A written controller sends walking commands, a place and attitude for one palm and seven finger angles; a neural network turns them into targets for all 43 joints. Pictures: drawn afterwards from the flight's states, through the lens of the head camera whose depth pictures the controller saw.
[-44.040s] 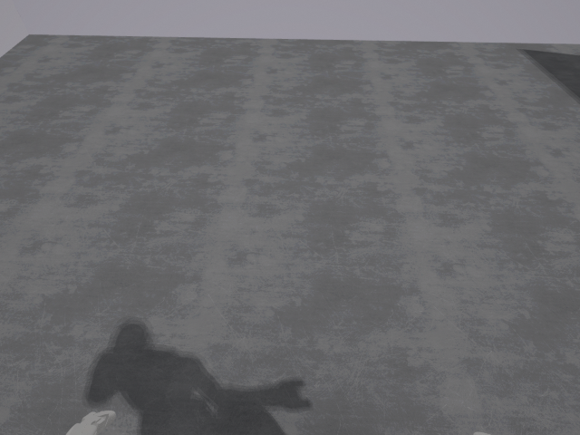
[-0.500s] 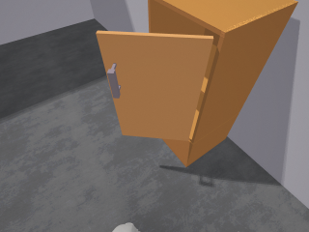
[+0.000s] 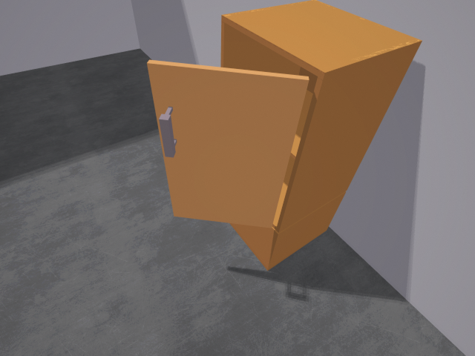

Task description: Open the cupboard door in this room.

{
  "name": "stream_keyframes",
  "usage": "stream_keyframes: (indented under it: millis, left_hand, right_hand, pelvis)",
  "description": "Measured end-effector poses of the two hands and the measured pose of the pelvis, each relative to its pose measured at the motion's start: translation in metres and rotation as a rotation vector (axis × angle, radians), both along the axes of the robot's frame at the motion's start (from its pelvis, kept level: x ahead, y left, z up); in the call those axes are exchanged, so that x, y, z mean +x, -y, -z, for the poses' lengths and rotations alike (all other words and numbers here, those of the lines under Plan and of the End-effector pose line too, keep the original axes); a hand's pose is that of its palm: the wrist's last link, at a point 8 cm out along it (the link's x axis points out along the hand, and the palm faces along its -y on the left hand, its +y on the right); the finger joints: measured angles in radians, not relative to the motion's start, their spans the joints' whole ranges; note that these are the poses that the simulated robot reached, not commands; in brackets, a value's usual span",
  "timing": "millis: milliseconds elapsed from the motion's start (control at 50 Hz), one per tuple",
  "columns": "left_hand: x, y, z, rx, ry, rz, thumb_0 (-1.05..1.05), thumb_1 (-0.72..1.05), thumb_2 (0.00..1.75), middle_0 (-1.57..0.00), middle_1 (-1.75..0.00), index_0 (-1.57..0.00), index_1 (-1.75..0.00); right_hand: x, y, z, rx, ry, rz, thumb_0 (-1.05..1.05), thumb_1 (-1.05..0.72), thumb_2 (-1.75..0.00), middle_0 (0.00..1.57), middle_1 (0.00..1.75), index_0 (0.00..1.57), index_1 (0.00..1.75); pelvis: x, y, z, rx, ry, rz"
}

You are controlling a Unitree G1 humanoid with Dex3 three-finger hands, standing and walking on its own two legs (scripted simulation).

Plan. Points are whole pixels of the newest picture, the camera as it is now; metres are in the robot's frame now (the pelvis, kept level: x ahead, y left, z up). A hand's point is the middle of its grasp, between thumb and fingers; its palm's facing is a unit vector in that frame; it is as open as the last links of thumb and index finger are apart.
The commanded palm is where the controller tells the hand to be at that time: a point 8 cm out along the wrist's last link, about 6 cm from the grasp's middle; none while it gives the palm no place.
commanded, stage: come to a stop and stand still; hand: left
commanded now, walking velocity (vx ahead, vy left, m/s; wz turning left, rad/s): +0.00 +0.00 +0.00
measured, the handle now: (170, 131) +0.64 +0.21 +0.00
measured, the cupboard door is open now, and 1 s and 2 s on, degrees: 49 49 49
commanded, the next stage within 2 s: look again from close up in 1.00 s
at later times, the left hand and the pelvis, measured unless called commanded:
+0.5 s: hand out of the picture +0.04 +0.19 -0.17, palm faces +0.01 -0.99 -0.17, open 7.4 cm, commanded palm none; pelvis +0.05 +0.02 +0.01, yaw -1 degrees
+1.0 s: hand out of the picture +0.08 +0.20 -0.17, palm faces +0.00 -0.98 -0.19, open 7.4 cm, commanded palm none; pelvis +0.07 +0.02 +0.01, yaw -1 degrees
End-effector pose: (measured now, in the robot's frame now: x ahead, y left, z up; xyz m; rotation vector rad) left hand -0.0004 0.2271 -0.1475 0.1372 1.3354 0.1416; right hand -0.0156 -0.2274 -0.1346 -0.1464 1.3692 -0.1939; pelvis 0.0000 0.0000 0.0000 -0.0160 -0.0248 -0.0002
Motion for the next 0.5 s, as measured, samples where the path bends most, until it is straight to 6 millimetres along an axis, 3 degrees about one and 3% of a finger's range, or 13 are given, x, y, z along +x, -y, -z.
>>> stream_keyframes:
  millis: [160,280,500]
  left_hand:
    - [0.006,0.0,-0.002,-0.016,-0.019,-0.003,0.01,0.91,0.9,-0.2,-0.3,-0.19,-0.3]
    - [0.014,-0.002,-0.003,-0.021,-0.041,-0.002,0.0,0.91,0.9,-0.2,-0.3,-0.19,-0.3]
    - [0.036,-0.01,-0.005,-0.015,-0.059,0.001,0.0,0.91,0.9,-0.2,-0.3,-0.19,-0.3]
  right_hand:
    - [0.0,-0.015,-0.003,0.019,-0.05,-0.002,0.0,-0.91,-0.9,0.2,0.3,0.2,0.3]
    - [0.023,-0.027,-0.003,0.034,-0.028,-0.009,0.0,-0.9,-0.9,0.2,0.3,0.2,0.3]
    - [0.066,-0.024,-0.004,0.005,0.009,-0.021,0.01,-0.92,-0.9,0.2,0.3,0.2,0.3]
  pelvis:
    - [0.012,-0.005,-0.005,0.001,-0.017,0.003]
    - [0.025,-0.012,-0.007,0.005,-0.026,0.007]
    - [0.048,-0.021,-0.008,0.015,-0.03,0.017]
